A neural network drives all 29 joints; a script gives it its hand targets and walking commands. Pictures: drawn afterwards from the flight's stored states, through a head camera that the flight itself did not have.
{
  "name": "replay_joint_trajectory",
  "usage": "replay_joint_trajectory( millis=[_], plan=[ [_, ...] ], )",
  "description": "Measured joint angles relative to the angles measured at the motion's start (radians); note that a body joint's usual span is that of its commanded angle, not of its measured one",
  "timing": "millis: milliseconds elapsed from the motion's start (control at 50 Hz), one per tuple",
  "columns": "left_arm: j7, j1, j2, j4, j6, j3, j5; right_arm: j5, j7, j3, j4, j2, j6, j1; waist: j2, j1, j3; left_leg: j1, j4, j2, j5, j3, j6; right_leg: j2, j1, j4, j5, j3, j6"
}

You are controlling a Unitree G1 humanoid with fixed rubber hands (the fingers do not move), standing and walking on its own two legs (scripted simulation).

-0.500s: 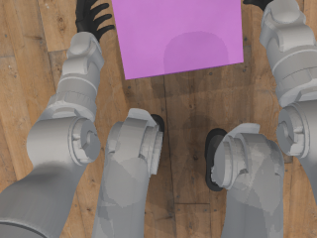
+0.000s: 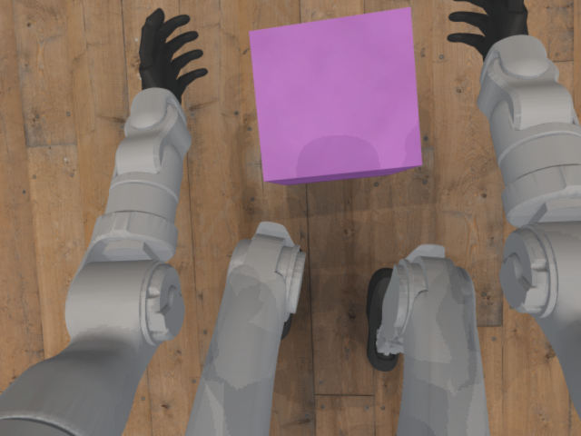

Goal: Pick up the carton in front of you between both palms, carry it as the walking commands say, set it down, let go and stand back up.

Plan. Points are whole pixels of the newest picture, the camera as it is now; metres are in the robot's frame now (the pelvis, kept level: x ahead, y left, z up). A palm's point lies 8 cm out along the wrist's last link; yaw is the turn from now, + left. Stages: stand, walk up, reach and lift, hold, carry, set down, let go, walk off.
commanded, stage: set down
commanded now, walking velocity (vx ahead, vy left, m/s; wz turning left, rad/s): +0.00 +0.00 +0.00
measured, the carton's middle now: (333, 117) +0.50 +0.04 -0.31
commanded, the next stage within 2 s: let go in 0.66 s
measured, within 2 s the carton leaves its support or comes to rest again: neither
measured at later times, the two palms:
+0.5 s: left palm (61, 29) +0.47 +0.25 +0.04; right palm out of the picture +0.55 -0.14 +0.03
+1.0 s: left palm out of the picture +0.41 +0.25 +0.16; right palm out of the picture +0.46 -0.17 +0.15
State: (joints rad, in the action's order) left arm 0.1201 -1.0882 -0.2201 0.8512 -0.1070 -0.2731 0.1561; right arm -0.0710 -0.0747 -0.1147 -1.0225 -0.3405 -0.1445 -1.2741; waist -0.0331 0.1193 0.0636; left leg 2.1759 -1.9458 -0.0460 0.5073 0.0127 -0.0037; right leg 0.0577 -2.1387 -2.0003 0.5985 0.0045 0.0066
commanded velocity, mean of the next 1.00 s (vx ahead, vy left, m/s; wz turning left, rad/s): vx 0.00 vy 0.00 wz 0.00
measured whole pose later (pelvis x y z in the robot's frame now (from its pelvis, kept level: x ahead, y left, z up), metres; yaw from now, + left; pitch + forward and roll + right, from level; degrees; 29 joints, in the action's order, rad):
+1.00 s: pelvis +0.07 +0.01 +0.26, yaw -1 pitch +36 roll -1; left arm -0.10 -0.47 -0.20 0.63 -0.07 -0.23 -0.04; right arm 0.10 -0.09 -0.20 -0.65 -0.13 -0.12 -0.55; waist -0.01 0.08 -0.09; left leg 1.24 -0.91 -0.03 0.30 -0.02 0.02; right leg 0.06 -1.20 -0.92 0.34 0.06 0.00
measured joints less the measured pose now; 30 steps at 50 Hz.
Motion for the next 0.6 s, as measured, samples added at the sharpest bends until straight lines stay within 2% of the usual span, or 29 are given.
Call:
replay_joint_trajectory(
  millis=[100, 340, 600],
  plan=[
    [-0.013, 0.022, 0.009, -0.011, -0.001, -0.022, -0.025, 0.015, 0.010, -0.013, 0.000, 0.003, 0.007, 0.020, 0.001, 0.000, -0.058, -0.033, 0.086, 0.000, -0.016, -0.007, -0.002, 0.003, 0.031, 0.089, -0.021, 0.002, 0.000],
    [-0.058, 0.112, 0.001, -0.112, -0.047, -0.048, -0.024, 0.035, 0.018, -0.004, 0.143, 0.018, -0.051, 0.117, 0.003, 0.001, -0.120, -0.181, 0.300, 0.003, -0.049, -0.016, -0.008, 0.012, 0.169, 0.303, -0.064, 0.015, 0.003],
    [-0.102, 0.191, 0.021, -0.105, -0.024, -0.077, -0.076, 0.080, 0.051, -0.055, 0.131, 0.059, -0.033, 0.193, -0.009, -0.006, -0.185, -0.411, 0.596, 0.002, -0.119, -0.034, -0.011, 0.011, 0.399, 0.602, -0.138, 0.022, 0.008]
  ],
)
